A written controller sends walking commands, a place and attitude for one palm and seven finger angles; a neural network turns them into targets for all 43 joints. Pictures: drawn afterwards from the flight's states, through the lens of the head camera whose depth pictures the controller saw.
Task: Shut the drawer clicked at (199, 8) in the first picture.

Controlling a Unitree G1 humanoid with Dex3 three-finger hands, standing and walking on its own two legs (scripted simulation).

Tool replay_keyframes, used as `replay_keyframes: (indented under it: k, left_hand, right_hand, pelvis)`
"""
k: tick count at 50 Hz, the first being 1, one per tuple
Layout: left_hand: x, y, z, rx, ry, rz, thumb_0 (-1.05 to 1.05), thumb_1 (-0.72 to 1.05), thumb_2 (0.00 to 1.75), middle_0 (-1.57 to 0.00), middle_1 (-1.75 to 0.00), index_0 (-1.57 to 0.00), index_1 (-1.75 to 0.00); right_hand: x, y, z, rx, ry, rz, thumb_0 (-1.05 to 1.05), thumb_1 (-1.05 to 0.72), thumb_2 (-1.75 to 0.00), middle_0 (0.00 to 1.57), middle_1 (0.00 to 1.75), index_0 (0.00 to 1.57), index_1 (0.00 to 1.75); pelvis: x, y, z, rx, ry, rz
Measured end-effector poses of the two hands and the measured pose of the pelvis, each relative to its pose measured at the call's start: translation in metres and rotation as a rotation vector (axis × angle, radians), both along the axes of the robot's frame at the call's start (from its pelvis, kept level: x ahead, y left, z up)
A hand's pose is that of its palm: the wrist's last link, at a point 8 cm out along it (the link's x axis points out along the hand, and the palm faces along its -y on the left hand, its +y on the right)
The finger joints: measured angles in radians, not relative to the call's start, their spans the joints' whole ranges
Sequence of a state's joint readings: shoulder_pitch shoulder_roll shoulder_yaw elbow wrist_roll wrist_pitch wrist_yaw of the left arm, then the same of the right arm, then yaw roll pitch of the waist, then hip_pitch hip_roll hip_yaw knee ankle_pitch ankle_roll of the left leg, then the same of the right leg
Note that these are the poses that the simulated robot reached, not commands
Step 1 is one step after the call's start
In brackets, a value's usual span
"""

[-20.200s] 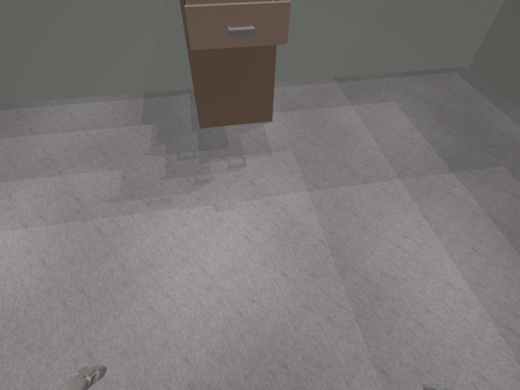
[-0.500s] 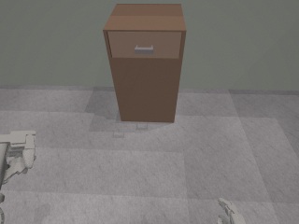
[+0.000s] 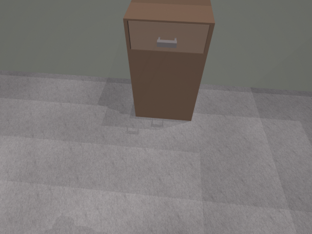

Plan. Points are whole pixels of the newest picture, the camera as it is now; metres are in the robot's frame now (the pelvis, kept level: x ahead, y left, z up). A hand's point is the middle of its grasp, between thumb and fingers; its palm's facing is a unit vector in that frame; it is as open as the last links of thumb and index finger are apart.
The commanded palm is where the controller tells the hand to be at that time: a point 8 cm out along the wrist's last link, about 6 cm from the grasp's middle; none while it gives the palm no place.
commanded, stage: let the arm hang, fingers relaxed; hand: left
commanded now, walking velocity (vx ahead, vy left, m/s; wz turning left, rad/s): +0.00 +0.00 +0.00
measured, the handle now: (167, 41) +1.02 +0.02 -0.06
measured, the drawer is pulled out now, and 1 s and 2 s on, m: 0.00 0.00 0.00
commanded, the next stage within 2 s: look to check the result in 0.56 s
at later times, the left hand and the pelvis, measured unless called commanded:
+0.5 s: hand out of the picture +0.04 +0.18 -0.17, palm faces -0.02 -0.98 -0.21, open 7.3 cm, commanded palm none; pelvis +0.01 +0.01 +0.00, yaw -2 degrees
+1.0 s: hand out of the picture +0.02 +0.16 -0.17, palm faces +0.00 -0.98 -0.19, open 7.4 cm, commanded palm none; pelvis +0.02 -0.01 +0.00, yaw -1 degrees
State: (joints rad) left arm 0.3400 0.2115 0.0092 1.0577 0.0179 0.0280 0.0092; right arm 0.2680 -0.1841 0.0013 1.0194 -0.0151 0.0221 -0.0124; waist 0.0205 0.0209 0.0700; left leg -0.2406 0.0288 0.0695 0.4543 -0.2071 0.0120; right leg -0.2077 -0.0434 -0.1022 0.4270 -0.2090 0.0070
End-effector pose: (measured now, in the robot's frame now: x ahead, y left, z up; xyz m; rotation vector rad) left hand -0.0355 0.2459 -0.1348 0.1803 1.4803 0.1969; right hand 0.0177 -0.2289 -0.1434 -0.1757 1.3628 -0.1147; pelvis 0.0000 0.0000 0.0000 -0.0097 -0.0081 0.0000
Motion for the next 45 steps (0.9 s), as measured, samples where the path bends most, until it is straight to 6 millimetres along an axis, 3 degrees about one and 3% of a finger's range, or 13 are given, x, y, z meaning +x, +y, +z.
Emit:
replay_keyframes:
  k: [4, 9, 16, 20, 31, 45]
  left_hand:
    - [0.006, 0.002, 0.002, 0.005, 0.000, -0.008, 0.01, 0.91, 0.90, -0.49, -0.64, -0.49, -0.63]
    - [0.028, -0.001, 0.000, -0.005, -0.043, -0.032, 0.01, 0.91, 0.90, -0.33, -0.45, -0.33, -0.45]
    - [0.061, -0.012, -0.004, -0.034, -0.107, -0.063, 0.01, 0.91, 0.90, -0.23, -0.34, -0.23, -0.34]
    - [0.070, -0.012, -0.004, -0.028, -0.114, -0.070, 0.01, 0.92, 0.90, -0.22, -0.32, -0.21, -0.32]
    - [0.064, -0.018, -0.004, -0.031, -0.075, -0.052, 0.01, 0.91, 0.90, -0.20, -0.30, -0.20, -0.30]
    - [0.052, -0.032, -0.007, -0.052, -0.040, -0.030, 0.01, 0.91, 0.90, -0.20, -0.30, -0.20, -0.30]
  right_hand:
    - [-0.002, 0.007, -0.004, 0.011, 0.002, -0.021, 0.02, -0.93, -0.90, 0.20, 0.30, 0.20, 0.30]
    - [-0.009, 0.014, -0.006, 0.022, 0.010, -0.046, 0.02, -0.93, -0.90, 0.20, 0.30, 0.20, 0.30]
    - [-0.024, 0.024, -0.006, 0.041, 0.044, -0.079, 0.01, -0.92, -0.90, 0.20, 0.30, 0.20, 0.30]
    - [-0.033, 0.029, -0.007, 0.053, 0.071, -0.096, 0.01, -0.92, -0.90, 0.20, 0.30, 0.20, 0.30]
    - [-0.042, 0.033, -0.008, 0.067, 0.118, -0.116, 0.01, -0.91, -0.90, 0.20, 0.30, 0.20, 0.30]
    - [-0.017, 0.017, -0.006, 0.042, 0.074, -0.103, 0.01, -0.91, -0.90, 0.20, 0.30, 0.20, 0.30]
  pelvis:
    - [0.002, 0.005, 0.001, 0.006, -0.006, -0.008]
    - [0.004, 0.009, 0.002, 0.011, -0.013, -0.018]
    - [0.007, 0.009, 0.002, 0.014, -0.014, -0.025]
    - [0.009, 0.008, 0.002, 0.014, -0.013, -0.027]
    - [0.016, 0.005, 0.003, 0.014, -0.009, -0.027]
    - [0.021, -0.003, 0.003, 0.013, -0.010, -0.027]
